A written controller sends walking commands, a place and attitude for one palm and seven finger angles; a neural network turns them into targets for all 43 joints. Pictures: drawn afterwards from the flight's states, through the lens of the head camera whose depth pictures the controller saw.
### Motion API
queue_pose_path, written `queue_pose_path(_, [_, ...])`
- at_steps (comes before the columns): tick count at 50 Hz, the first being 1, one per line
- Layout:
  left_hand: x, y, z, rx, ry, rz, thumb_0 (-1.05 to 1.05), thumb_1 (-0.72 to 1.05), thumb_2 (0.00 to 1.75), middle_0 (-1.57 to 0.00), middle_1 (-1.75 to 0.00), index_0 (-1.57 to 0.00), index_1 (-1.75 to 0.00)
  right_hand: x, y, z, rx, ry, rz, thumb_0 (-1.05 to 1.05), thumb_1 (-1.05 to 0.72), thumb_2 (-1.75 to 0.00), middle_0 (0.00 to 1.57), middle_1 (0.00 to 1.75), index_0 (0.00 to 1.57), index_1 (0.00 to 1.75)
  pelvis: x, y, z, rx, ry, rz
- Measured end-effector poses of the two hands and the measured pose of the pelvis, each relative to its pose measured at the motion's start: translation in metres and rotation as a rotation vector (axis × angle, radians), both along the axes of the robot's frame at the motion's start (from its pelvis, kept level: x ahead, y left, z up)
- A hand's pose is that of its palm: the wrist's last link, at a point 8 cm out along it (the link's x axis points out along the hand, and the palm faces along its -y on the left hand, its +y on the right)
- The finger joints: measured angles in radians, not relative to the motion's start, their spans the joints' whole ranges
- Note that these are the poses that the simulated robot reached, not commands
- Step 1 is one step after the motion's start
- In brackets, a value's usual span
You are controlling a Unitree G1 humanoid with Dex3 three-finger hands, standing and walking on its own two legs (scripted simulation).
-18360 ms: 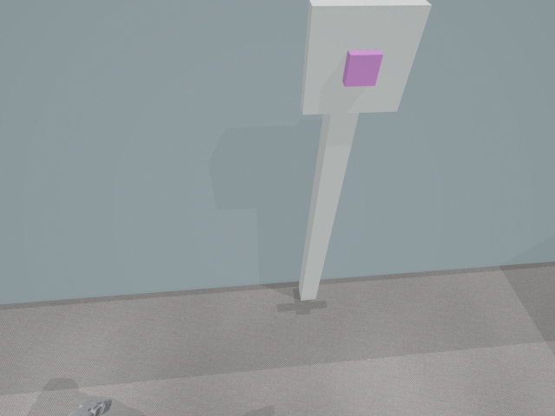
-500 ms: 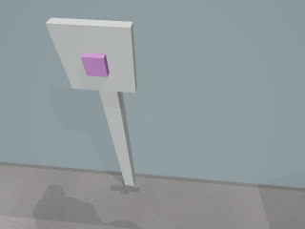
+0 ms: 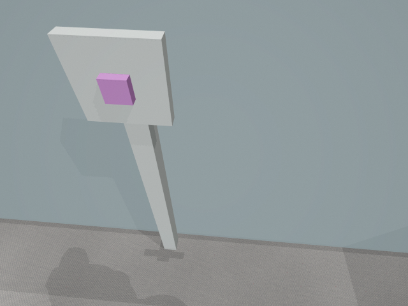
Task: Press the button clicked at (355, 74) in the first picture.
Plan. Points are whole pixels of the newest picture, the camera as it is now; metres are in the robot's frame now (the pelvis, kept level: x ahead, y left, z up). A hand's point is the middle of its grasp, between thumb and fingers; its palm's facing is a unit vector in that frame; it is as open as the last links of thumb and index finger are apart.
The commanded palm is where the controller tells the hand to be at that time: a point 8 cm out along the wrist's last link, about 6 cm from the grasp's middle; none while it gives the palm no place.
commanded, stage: look again from close up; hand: left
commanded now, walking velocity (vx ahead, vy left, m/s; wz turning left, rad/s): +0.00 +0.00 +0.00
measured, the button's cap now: (117, 88) +0.45 +0.20 +0.20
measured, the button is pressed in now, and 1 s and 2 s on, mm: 0 0 0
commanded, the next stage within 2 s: raise the hand and make a fist in 0.38 s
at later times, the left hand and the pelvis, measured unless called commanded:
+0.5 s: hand out of the picture -0.03 +0.14 -0.18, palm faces +0.04 -0.98 -0.18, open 7.4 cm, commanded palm +0.08 +0.19 -0.07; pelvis -0.01 -0.02 +0.00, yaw +0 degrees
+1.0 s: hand out of the picture +0.10 +0.17 -0.01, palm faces +0.12 -0.99 -0.04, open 4.7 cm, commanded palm +0.10 +0.21 +0.02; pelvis -0.06 -0.01 -0.05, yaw +2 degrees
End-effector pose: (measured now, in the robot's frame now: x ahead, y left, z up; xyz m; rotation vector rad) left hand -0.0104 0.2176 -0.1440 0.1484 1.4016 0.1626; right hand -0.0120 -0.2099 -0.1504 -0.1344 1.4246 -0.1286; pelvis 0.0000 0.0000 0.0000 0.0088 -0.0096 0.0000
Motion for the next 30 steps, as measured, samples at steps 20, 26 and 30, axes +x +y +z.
queue_pose_path(20, [-0.019,-0.021,-0.001,-0.021,0.014,0.014,0.0,0.91,0.9,-0.2,-0.3,-0.2,-0.3,-0.009,-0.012,0.001,0.002,0.004,-0.002,0.0,-0.91,-0.89,0.2,0.3,0.2,0.29,-0.008,-0.014,0.001,0.0,-0.004,0.0])
queue_pose_path(26, [-0.017,-0.02,0.004,-0.004,-0.016,0.044,0.01,0.92,0.9,-0.2,-0.3,-0.2,-0.3,-0.012,-0.015,0.001,-0.003,-0.017,-0.004,0.01,-0.92,-0.89,0.2,0.3,0.2,0.29,-0.013,-0.015,-0.001,-0.009,0.0,-0.005])
queue_pose_path(30, [0.048,0.013,0.066,0.131,-0.459,0.088,0.05,0.97,0.9,-0.23,-0.33,-0.23,-0.33,0.018,-0.033,0.008,-0.06,-0.292,-0.006,0.02,-0.93,-0.89,0.2,0.3,0.2,0.29,-0.019,-0.01,-0.003,-0.002,-0.001,0.012])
